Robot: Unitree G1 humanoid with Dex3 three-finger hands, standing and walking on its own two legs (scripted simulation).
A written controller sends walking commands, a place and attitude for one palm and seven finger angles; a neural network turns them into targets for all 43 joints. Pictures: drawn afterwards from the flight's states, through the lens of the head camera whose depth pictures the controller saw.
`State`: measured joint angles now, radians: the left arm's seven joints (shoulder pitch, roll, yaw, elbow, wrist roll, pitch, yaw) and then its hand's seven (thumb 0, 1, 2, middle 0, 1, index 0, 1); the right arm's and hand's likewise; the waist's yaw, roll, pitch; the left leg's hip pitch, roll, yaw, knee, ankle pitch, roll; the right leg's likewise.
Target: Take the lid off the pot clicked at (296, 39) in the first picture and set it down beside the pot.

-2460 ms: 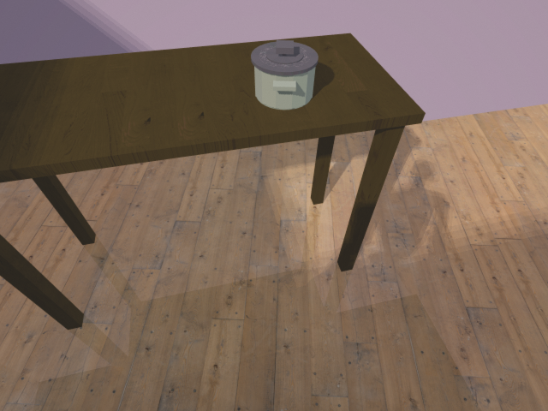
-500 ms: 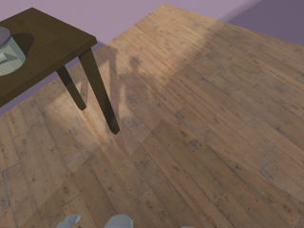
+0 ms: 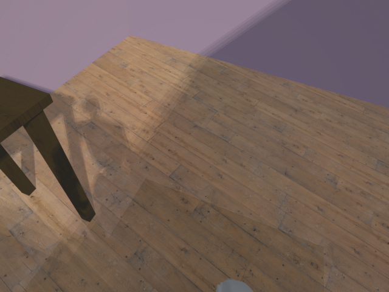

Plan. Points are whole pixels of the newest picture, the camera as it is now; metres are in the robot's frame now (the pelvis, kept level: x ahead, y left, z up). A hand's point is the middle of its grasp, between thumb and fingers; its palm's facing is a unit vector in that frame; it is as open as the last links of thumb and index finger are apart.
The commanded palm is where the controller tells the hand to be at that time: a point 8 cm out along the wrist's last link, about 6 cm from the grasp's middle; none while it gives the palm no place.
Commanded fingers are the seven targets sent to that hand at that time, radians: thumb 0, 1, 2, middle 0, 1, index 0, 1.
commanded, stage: walk to a spot facing it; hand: left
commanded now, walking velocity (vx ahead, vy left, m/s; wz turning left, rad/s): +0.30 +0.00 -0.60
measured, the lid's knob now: out of the picture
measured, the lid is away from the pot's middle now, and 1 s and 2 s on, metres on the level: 0.00 0.00 0.00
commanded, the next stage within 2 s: turn to face it in 0.32 s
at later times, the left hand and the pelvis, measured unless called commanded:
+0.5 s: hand (180, 211) +0.36 +0.06 -0.17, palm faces -0.30 -0.93 -0.23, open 7.3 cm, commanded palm none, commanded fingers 0.00 0.90 0.90 -0.20 -0.30 -0.20 -0.30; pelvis +0.19 -0.09 -0.02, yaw -15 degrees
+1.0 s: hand (159, 236) +0.29 +0.10 -0.20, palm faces +0.06 -0.98 -0.21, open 7.4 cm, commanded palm none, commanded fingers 0.00 0.90 0.90 -0.20 -0.30 -0.20 -0.30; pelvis +0.30 -0.09 -0.03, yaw -2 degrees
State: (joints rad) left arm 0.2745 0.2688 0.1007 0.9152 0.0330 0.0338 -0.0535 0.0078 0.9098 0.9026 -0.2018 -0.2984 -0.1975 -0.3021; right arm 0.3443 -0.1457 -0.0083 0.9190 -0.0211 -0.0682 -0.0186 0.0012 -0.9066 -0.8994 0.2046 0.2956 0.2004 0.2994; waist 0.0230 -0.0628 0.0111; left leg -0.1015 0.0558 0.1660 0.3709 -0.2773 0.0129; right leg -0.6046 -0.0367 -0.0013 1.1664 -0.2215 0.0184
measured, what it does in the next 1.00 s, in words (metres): walks ahead: right foot, then left foot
